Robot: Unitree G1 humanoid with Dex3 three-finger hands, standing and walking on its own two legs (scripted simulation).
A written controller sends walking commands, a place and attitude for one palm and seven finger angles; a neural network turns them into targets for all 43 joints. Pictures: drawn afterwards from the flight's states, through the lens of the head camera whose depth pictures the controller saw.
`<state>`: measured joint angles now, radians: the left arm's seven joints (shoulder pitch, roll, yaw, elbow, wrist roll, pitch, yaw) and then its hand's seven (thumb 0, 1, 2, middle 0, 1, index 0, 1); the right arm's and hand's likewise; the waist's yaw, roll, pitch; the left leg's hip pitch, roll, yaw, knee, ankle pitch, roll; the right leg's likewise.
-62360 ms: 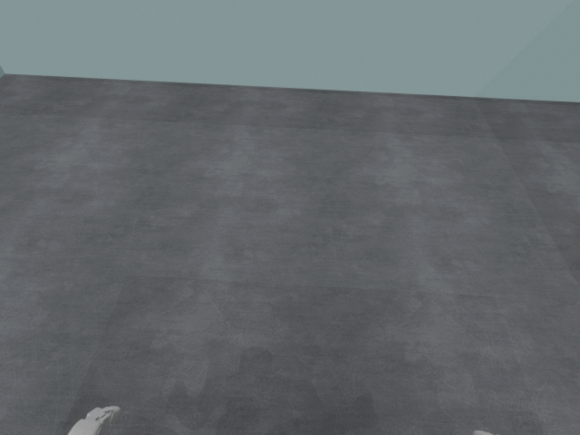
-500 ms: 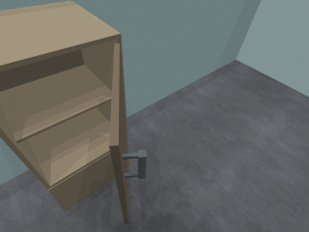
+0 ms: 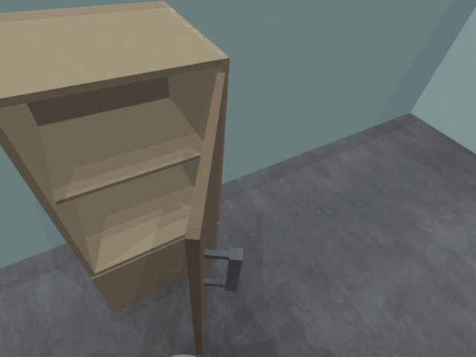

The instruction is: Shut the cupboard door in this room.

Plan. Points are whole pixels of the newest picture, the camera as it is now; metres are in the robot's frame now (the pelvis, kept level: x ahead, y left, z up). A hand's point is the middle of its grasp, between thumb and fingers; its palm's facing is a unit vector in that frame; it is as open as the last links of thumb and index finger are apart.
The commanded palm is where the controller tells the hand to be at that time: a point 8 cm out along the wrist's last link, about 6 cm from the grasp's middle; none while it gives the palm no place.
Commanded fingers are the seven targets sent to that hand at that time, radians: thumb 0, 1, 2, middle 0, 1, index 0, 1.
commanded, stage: shuffle to correct the standing spot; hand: left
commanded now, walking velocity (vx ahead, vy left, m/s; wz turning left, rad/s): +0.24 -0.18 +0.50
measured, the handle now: (221, 270) +0.27 +0.05 +0.00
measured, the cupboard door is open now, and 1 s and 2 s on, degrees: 57 55 49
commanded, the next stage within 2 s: none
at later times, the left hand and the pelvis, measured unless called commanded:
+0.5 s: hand (130, 352) +0.16 +0.21 -0.16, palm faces +0.21 -0.95 -0.21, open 7.4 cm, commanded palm none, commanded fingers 0.00 0.90 0.90 -0.20 -0.30 -0.20 -0.30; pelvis +0.12 -0.01 +0.00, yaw +13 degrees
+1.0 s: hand out of the picture -0.02 +0.10 -0.20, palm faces +0.59 -0.78 -0.19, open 7.4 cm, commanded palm none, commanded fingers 0.00 0.90 0.90 -0.20 -0.30 -0.20 -0.30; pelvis +0.12 -0.06 -0.01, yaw +35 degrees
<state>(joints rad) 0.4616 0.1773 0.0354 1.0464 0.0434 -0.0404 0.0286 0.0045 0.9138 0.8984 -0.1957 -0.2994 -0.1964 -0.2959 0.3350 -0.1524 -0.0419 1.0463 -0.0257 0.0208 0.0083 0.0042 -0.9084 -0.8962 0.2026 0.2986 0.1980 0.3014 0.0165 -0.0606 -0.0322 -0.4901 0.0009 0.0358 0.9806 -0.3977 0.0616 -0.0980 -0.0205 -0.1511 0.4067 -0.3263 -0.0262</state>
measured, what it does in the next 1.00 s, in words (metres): walks ahead, turning left: left foot, then right foot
